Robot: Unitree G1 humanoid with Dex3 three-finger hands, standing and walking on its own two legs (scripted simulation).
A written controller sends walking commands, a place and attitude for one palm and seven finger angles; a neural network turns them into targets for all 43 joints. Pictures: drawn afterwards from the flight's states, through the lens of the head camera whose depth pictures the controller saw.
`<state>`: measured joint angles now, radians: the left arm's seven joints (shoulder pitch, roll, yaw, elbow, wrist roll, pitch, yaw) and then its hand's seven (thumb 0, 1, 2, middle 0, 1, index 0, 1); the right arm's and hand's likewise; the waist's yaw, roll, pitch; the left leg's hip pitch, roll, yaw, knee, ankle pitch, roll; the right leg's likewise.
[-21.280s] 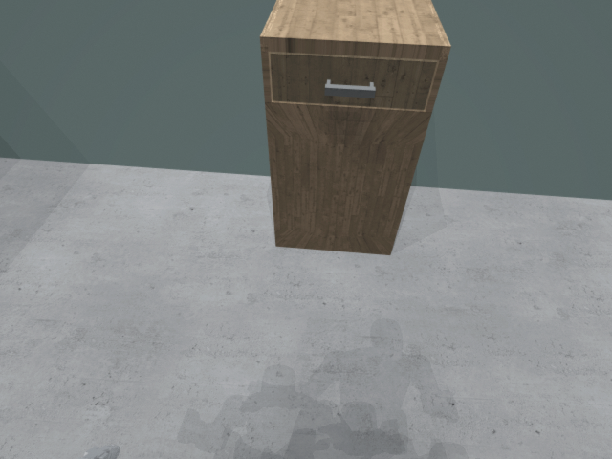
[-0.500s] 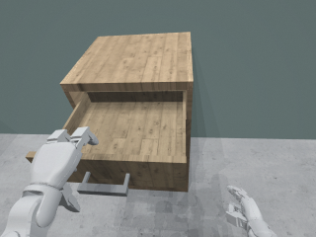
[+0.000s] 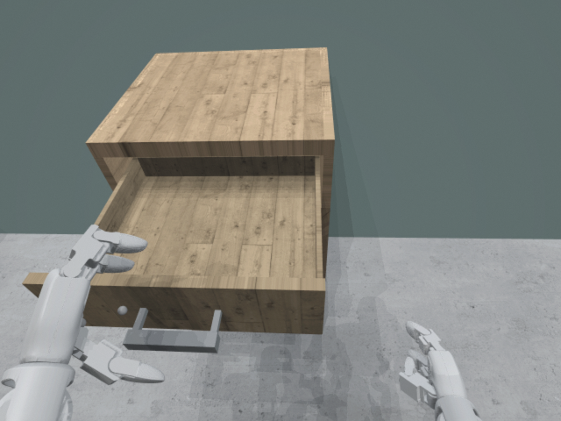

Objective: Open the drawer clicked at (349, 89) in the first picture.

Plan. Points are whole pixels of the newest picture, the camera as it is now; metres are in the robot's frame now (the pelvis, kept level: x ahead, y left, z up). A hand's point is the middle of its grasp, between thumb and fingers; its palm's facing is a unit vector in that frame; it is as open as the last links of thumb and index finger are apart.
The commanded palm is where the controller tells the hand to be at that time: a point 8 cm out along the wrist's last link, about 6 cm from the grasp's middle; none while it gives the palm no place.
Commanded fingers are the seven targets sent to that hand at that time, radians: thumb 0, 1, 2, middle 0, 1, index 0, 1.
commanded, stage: draw the hand back to the body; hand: left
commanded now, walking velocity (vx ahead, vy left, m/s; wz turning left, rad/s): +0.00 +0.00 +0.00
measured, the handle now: (176, 328) +0.24 +0.20 -0.01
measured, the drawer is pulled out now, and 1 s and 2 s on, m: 0.30 0.30 0.30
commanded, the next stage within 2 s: step back with the hand held close in 0.88 s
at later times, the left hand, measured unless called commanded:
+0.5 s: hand (109, 287) +0.21 +0.22 +0.16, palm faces +0.35 -0.83 -0.44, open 10.3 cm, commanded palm +0.16 +0.27 +0.18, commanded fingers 0.00 0.62 0.78 -0.22 -0.48 -0.22 -0.48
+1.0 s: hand (94, 297) +0.20 +0.23 +0.16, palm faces +0.40 -0.82 -0.41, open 7.5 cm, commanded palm +0.15 +0.27 +0.18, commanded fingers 0.00 0.90 0.90 -0.20 -0.30 -0.20 -0.30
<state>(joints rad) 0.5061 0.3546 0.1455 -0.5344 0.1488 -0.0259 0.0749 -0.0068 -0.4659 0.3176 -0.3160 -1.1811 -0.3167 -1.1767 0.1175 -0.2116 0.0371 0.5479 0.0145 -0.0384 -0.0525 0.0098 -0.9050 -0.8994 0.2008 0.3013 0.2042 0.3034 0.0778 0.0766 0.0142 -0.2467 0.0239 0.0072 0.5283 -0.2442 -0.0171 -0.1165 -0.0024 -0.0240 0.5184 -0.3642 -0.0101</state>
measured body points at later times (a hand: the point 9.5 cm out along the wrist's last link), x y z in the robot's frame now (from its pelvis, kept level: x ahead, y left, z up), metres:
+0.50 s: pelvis +0.03 -0.01 +0.00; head +0.03 -0.04 +0.45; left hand +0.19 +0.26 +0.18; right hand +0.22 -0.23 -0.09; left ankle +0.03 +0.13 -0.73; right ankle -0.05 -0.11 -0.73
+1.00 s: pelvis +0.02 -0.01 +0.00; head +0.01 -0.04 +0.45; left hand +0.17 +0.27 +0.18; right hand +0.22 -0.22 -0.08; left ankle +0.03 +0.13 -0.73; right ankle -0.05 -0.11 -0.73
